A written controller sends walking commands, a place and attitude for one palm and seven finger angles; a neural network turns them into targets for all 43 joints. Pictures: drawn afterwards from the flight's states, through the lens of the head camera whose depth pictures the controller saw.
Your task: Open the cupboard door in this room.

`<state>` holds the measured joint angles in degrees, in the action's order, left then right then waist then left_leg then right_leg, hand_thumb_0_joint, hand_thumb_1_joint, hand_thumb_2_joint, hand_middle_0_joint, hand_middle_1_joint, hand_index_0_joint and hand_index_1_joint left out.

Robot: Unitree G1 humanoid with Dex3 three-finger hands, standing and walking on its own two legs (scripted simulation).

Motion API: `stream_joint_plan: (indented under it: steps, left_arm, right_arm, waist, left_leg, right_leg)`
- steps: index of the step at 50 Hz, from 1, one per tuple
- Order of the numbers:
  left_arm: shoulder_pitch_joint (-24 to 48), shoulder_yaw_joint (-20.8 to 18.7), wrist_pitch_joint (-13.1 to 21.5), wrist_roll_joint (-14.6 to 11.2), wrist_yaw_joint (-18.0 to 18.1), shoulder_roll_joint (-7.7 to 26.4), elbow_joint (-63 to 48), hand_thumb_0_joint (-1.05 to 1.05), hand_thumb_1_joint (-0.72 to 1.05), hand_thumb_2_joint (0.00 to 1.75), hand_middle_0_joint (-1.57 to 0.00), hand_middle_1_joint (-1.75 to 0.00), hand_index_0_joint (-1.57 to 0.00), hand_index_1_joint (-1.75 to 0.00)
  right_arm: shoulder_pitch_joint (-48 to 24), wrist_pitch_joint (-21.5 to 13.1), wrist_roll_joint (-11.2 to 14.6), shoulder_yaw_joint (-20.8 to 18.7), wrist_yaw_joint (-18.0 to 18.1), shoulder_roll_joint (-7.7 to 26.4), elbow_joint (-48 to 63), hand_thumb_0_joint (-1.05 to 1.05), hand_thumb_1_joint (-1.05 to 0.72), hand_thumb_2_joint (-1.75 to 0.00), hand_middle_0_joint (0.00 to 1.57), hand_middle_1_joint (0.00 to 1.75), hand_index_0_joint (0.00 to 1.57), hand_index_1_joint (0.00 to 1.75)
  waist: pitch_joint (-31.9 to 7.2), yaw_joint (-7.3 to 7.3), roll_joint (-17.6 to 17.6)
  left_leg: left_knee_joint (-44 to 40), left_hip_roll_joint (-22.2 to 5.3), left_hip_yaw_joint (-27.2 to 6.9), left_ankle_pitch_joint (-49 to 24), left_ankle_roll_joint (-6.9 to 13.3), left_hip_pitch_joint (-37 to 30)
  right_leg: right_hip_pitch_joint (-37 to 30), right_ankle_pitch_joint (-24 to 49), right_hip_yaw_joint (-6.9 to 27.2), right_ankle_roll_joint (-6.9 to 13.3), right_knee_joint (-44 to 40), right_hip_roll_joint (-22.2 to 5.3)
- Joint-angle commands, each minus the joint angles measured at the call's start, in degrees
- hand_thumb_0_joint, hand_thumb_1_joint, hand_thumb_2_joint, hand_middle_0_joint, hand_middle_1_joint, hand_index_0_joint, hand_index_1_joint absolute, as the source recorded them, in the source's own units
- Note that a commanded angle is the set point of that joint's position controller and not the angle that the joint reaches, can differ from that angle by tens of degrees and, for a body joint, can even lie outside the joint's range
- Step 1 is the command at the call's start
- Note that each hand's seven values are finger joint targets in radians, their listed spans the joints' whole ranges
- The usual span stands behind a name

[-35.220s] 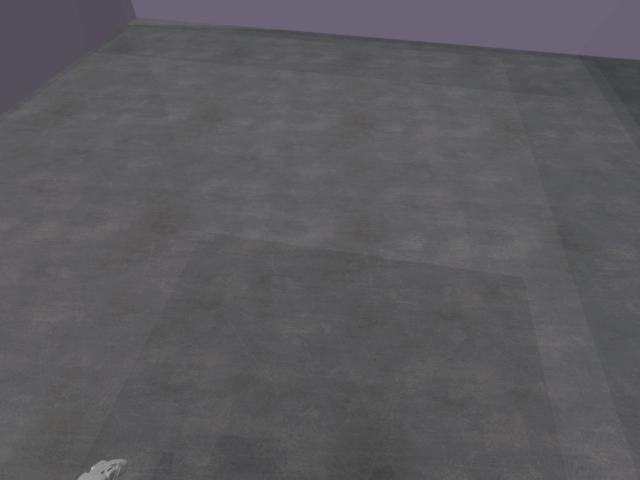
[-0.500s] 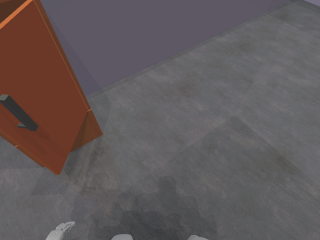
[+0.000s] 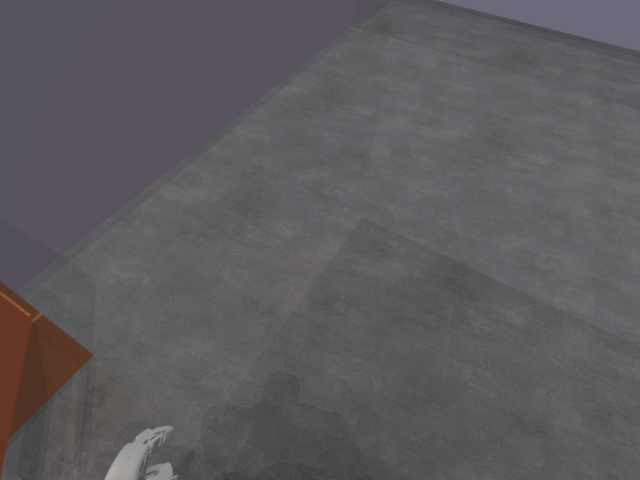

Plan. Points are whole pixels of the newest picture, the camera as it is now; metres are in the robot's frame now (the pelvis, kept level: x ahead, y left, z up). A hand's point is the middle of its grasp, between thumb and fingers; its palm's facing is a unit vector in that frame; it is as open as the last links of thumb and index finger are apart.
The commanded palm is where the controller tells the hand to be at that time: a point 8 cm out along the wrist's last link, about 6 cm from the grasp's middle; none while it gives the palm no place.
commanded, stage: walk to a spot facing it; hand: left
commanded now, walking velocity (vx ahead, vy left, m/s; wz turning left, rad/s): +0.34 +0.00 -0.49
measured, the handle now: out of the picture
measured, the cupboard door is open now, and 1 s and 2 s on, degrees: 47 47 47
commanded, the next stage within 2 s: turn to face it in 1.24 s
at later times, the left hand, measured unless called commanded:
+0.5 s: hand (240, 350) +0.32 +0.14 -0.14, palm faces -0.27 -0.95 -0.16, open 7.4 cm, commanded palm none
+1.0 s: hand (283, 286) +0.46 +0.08 -0.17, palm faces -0.31 -0.93 -0.19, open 7.3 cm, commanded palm none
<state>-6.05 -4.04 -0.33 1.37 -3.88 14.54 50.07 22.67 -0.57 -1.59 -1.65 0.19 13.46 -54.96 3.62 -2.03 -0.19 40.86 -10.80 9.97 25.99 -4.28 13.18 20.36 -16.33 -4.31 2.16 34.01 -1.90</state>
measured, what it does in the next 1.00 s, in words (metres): walks ahead, turning right: left foot, then right foot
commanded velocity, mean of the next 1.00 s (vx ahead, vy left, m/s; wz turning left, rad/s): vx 0.37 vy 0.00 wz -0.24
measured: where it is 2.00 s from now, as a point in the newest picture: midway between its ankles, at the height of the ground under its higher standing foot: (406, 324)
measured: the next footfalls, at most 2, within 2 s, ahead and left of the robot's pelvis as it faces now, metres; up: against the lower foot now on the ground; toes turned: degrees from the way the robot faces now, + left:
left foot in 0.26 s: +0.21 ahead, +0.12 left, +0.00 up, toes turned -4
right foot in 0.60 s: +0.29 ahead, -0.18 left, +0.00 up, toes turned -23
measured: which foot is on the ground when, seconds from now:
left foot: up 0.00-0.24, down 0.26-0.60, up 0.62-0.90, down 0.92-1.00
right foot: down 0.00-0.26, up 0.28-0.58, down 0.60-0.92, up 0.94-1.00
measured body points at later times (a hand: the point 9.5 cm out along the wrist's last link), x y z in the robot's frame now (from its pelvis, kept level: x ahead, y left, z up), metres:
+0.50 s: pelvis +0.18 -0.02 +0.02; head +0.23 -0.02 +0.47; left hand +0.34 +0.19 -0.13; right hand +0.11 -0.23 -0.13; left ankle +0.17 +0.13 -0.72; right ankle +0.19 -0.15 -0.67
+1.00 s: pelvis +0.40 -0.10 +0.00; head +0.43 -0.10 +0.45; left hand +0.48 +0.13 -0.16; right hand +0.39 -0.35 -0.13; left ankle +0.49 +0.00 -0.72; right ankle +0.28 -0.17 -0.66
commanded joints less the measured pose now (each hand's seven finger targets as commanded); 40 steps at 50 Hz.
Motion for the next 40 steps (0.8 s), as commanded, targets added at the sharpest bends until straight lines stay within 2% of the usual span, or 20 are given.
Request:
stream_joint_plan:
  steps: [1,4,8,10,11,12,13,14,15,17,20,25,27,28,29,30,31,32,35,40]
  left_arm:
    - [-12.7,-3.8,0.9,-0.4,3.1,13.9,1.1,0.00,0.90,0.90,-0.20,-0.30,-0.20,-0.30]
    - [-4.9,-2.5,1.9,0.2,3.5,9.4,-0.7,0.00,0.90,0.90,-0.20,-0.30,-0.20,-0.30]
    - [-4.6,-2.7,2.6,0.3,2.8,9.8,0.3,0.00,0.90,0.90,-0.20,-0.30,-0.20,-0.30]
    - [-3.6,-2.7,2.4,0.0,2.5,9.0,0.6,0.00,0.90,0.90,-0.20,-0.30,-0.20,-0.30]
    - [-3.1,-2.3,2.2,-0.1,2.4,7.2,0.3,0.00,0.90,0.90,-0.20,-0.30,-0.20,-0.30]
    - [-3.1,-1.6,2.1,-0.2,2.1,3.8,-0.4,0.00,0.90,0.90,-0.20,-0.30,-0.20,-0.30]
    - [-3.3,-0.7,2.1,-0.8,1.8,0.6,-2.1,0.00,0.90,0.90,-0.20,-0.30,-0.20,-0.30]
    - [1.4,-1.0,2.9,-0.2,1.5,2.6,-4.0,0.00,0.90,0.90,-0.20,-0.30,-0.20,-0.30]
    - [3.3,-1.3,3.3,0.4,1.4,2.1,-3.3,0.00,0.90,0.90,-0.20,-0.30,-0.20,-0.30]
    - [1.6,-1.2,2.8,0.6,0.7,0.6,-1.4,0.00,0.90,0.90,-0.20,-0.30,-0.20,-0.30]
    - [0.2,-0.1,1.8,0.4,-0.1,-1.5,-0.3,0.00,0.90,0.90,-0.20,-0.30,-0.20,-0.30]
    - [3.7,0.2,1.6,0.3,0.1,-1.7,-0.2,0.00,0.90,0.90,-0.20,-0.30,-0.20,-0.30]
    - [-1.7,-0.6,1.7,0.4,0.4,0.3,1.8,0.00,0.90,0.90,-0.20,-0.30,-0.20,-0.30]
    - [-9.3,-1.5,2.1,0.5,0.9,2.9,4.4,0.00,0.90,0.90,-0.20,-0.30,-0.20,-0.30]
    - [-18.7,-3.0,2.7,0.9,1.9,9.0,6.9,0.00,0.90,0.90,-0.20,-0.30,-0.20,-0.30]
    - [-24.0,-4.0,2.5,-0.5,2.6,13.7,8.4,0.00,0.90,0.90,-0.20,-0.30,-0.20,-0.30]
    - [-20.1,-3.6,2.1,-0.9,3.1,13.4,7.8,0.00,0.90,0.90,-0.20,-0.30,-0.20,-0.30]
    - [-15.4,-2.8,2.3,-0.7,3.7,9.3,6.6,0.00,0.90,0.90,-0.20,-0.30,-0.20,-0.30]
    - [-8.2,-1.3,3.5,-0.1,4.2,4.0,5.2,0.00,0.90,0.90,-0.20,-0.30,-0.20,-0.30]
    - [-9.3,-1.7,4.5,-0.2,3.3,5.3,7.5,0.00,0.90,0.90,-0.20,-0.30,-0.20,-0.30]
  right_arm:
    - [-14.3,-1.9,0.7,-2.6,-0.1,7.0,10.1,0.00,-0.90,-0.90,0.20,0.30,0.20,0.30]
    - [-10.7,-1.0,0.1,-2.8,-0.6,4.9,6.9,0.00,-0.90,-0.90,0.20,0.30,0.20,0.30]
    - [-9.2,-1.7,0.2,-2.5,-1.1,3.0,6.0,0.00,-0.90,-0.90,0.20,0.30,0.20,0.30]
    - [-5.4,-2.4,0.2,-2.5,-0.8,3.2,4.6,0.00,-0.90,-0.90,0.20,0.30,0.20,0.30]
    - [-1.7,-2.8,0.2,-2.8,-0.2,4.8,3.0,0.00,-0.90,-0.90,0.20,0.30,0.20,0.30]
    - [4.9,-3.4,-0.4,-3.9,0.6,9.2,1.2,0.00,-0.90,-0.90,0.20,0.30,0.20,0.30]
    - [11.6,-3.7,-1.7,-4.8,1.2,14.7,0.4,0.00,-0.90,-0.90,0.20,0.30,0.20,0.30]
    - [11.0,-3.4,-1.1,-4.6,1.5,14.3,0.8,0.00,-0.90,-0.90,0.20,0.30,0.20,0.30]
    - [9.1,-3.8,-1.5,-4.1,1.3,12.6,1.0,0.00,-0.90,-0.90,0.20,0.30,0.20,0.30]
    - [2.5,-4.3,-1.1,-2.6,1.3,7.7,1.9,0.00,-0.90,-0.90,0.20,0.30,0.20,0.30]
    - [1.8,-4.9,-0.8,-2.0,1.3,6.1,0.3,0.00,-0.90,-0.90,0.20,0.30,0.20,0.30]
    - [3.1,-3.7,-0.9,-2.4,0.6,6.4,-2.1,0.00,-0.90,-0.90,0.20,0.30,0.20,0.30]
    - [1.8,-3.1,-0.7,-2.2,0.6,6.2,-2.5,0.00,-0.90,-0.90,0.20,0.30,0.20,0.30]
    - [0.5,-3.0,-0.2,-1.9,0.4,5.5,-2.5,0.00,-0.90,-0.90,0.20,0.30,0.20,0.30]
    - [-1.2,-3.2,0.8,-1.3,-0.3,2.3,-0.9,0.00,-0.90,-0.90,0.20,0.30,0.20,0.30]
    - [-5.8,-3.2,1.1,-1.1,-0.3,1.2,2.0,0.00,-0.90,-0.90,0.20,0.30,0.20,0.30]
    - [-7.8,-3.0,0.8,-1.8,-0.3,2.4,2.2,0.00,-0.90,-0.90,0.20,0.30,0.20,0.30]
    - [-9.6,-3.0,0.6,-2.2,-0.1,2.6,1.7,0.00,-0.90,-0.90,0.20,0.30,0.20,0.30]
    - [-5.4,-1.6,-0.1,-2.1,-0.5,0.0,-1.7,0.00,-0.90,-0.90,0.20,0.30,0.20,0.30]
    - [-7.5,-2.1,-0.1,-1.9,-1.7,-1.9,-1.0,0.00,-0.90,-0.90,0.20,0.30,0.20,0.30]
  waist:
    - [-3.0,7.86,11.6]
    - [-2.4,2.39,11.2]
    - [-2.8,1.04,7.6]
    - [-2.6,-1.15,6.3]
    - [-3.0,-2.71,1.9]
    - [-4.6,-5.80,-9.8]
    - [-7.2,-7.50,-23.4]
    - [-3.5,-7.20,-12.2]
    - [-2.2,-5.93,-8.5]
    - [0.5,-1.61,-8.0]
    - [-4.2,-0.06,-10.8]
    - [-2.3,-0.86,-8.3]
    - [-4.0,2.49,-5.2]
    - [-6.5,6.41,-0.2]
    - [-10.6,10.59,12.2]
    - [-10.7,12.67,18.3]
    - [-6.0,10.68,13.3]
    - [-2.6,8.23,13.1]
    - [-2.4,2.06,8.5]
    - [-1.3,1.70,3.8]
  left_leg:
    - [27.1,1.7,-9.5,6.1,1.0,32.9]
    - [17.4,2.3,-8.4,-2.7,0.7,19.2]
    - [1.2,5.8,-5.2,-8.3,0.8,8.9]
    - [-7.4,8.2,-2.5,-13.5,0.8,-1.1]
    - [-11.5,7.1,-3.3,-12.3,1.2,-9.1]
    - [-18.4,-0.8,-15.7,-0.2,4.2,-16.8]
    - [-28.9,-17.3,-38.4,11.2,11.2,-21.6]
    - [-30.9,-21.3,-44.1,12.0,16.1,-17.7]
    - [-30.0,-19.1,-40.7,6.1,16.0,-13.5]
    - [-29.8,-13.2,-26.1,-6.1,12.2,-7.9]
    - [-26.3,-7.0,-8.2,-25.3,9.1,-10.2]
    - [-26.2,-7.2,-3.6,-20.2,8.9,-4.9]
    - [-19.3,-6.4,-2.2,-20.5,7.5,-1.6]
    - [-8.7,-3.3,0.8,-22.0,5.7,4.5]
    - [9.2,3.0,6.6,-11.8,2.9,19.6]
    - [24.6,6.9,0.5,10.9,2.5,28.8]
    - [29.8,3.4,-5.4,8.4,2.7,31.9]
    - [30.1,1.4,-8.0,2.8,2.6,31.8]
    - [17.9,0.1,-7.5,-2.9,1.8,18.6]
    - [-2.4,4.3,-2.8,-12.7,1.6,10.1]
  right_leg:
    - [-20.2,-18.0,34.8,13.5,-21.4,-19.0]
    - [-6.8,-6.7,21.4,9.6,-20.8,-12.5]
    - [-3.3,-6.1,19.3,8.8,-19.1,-9.8]
    - [0.9,-8.9,17.2,7.0,-16.0,-6.8]
    - [5.7,-9.7,15.7,5.5,-11.5,-4.6]
    - [12.9,-10.7,11.4,3.0,2.9,0.7]
    - [22.8,-19.0,2.3,-0.6,23.5,6.8]
    - [26.2,-16.1,7.2,0.0,30.3,0.9]
    - [27.1,-12.7,6.8,-0.2,37.4,-0.2]
    - [25.0,-3.9,6.5,-1.2,38.1,-3.5]
    - [17.9,-0.2,2.1,-2.0,24.5,-3.4]
    - [3.3,2.2,-3.9,-1.0,5.1,0.1]
    - [-8.6,3.6,-4.8,0.0,-1.2,1.6]
    - [-21.1,2.3,-2.0,1.7,-3.7,1.0]
    - [-34.7,-7.4,17.3,7.6,-9.7,-12.3]
    - [-35.7,-7.0,35.7,13.0,-20.2,-23.4]
    - [-29.2,-13.0,34.6,14.9,-21.7,-23.6]
    - [-22.6,-10.4,30.1,12.8,-21.8,-20.4]
    - [-9.5,4.2,15.5,9.7,-21.6,-15.3]
    - [-8.3,3.6,10.6,8.3,-21.1,-11.6]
